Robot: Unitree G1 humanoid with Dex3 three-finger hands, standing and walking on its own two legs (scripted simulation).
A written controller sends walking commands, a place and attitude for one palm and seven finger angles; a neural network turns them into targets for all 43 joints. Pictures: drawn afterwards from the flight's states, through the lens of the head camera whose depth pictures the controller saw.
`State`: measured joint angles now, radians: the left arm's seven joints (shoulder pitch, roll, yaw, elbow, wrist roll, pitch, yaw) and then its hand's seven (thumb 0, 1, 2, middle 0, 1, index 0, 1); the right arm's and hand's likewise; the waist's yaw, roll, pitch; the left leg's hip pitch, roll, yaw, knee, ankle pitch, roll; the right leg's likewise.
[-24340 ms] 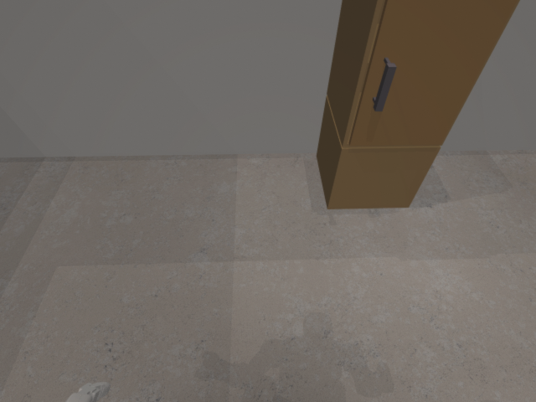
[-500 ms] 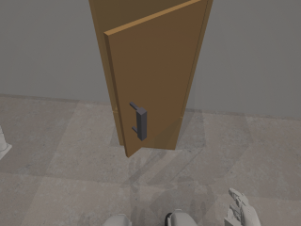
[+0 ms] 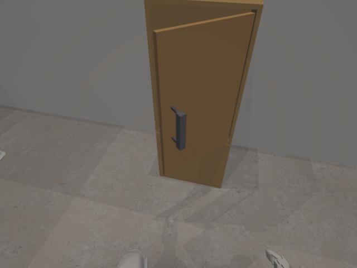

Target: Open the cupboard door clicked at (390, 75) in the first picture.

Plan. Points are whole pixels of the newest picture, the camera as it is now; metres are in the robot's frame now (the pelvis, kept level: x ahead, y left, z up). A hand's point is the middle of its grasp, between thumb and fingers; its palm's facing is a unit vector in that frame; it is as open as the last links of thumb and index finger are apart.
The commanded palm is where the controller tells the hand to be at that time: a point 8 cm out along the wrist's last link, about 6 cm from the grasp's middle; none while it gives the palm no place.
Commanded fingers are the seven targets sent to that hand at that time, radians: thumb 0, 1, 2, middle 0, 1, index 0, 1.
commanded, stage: stop stepping back and stand still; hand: left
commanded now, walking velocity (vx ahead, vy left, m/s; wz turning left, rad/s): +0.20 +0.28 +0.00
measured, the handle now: (177, 128) +0.58 +0.01 -0.01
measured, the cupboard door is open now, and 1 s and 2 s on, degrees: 48 48 48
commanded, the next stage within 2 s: let the arm hang, fingers relaxed in 1.32 s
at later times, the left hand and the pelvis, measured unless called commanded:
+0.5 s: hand out of the picture +0.09 +0.25 +0.23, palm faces +0.47 -0.75 -0.47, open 7.4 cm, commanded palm +0.04 +0.27 +0.24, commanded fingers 0.00 0.90 0.90 -0.20 -0.30 -0.20 -0.30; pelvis -0.12 -0.02 +0.05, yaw -4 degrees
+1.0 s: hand (47, 198) +0.16 +0.19 +0.22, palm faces +0.25 -0.82 -0.51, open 7.4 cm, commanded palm +0.10 +0.25 +0.24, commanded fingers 0.00 0.90 0.90 -0.20 -0.30 -0.20 -0.30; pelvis -0.09 -0.02 +0.05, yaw -10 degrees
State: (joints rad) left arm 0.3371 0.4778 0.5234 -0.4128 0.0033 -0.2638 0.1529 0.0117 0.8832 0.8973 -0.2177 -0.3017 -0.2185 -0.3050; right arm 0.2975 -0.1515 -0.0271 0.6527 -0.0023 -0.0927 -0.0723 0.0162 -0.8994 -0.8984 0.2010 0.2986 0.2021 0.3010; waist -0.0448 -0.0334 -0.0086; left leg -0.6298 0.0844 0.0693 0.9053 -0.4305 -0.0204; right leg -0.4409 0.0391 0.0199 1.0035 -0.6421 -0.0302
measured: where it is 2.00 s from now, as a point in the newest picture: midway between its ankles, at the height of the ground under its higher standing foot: outside the picture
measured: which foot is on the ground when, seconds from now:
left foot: up 0.00-0.22, down 0.24-0.88, up 0.90-1.00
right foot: down 0.00-0.20, up 0.22-0.48, down 0.50-1.00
